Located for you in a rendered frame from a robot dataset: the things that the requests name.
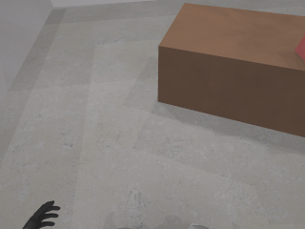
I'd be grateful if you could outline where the carton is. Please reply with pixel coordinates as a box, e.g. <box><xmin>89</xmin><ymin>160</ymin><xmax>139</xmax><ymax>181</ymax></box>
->
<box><xmin>295</xmin><ymin>35</ymin><xmax>305</xmax><ymax>61</ymax></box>

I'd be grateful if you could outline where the pedestal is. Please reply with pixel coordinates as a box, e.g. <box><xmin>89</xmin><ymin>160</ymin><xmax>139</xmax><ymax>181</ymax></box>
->
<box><xmin>157</xmin><ymin>3</ymin><xmax>305</xmax><ymax>137</ymax></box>

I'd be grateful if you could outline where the robot left hand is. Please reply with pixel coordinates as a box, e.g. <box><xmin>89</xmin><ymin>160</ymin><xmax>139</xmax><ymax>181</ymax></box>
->
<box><xmin>22</xmin><ymin>200</ymin><xmax>61</xmax><ymax>229</ymax></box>

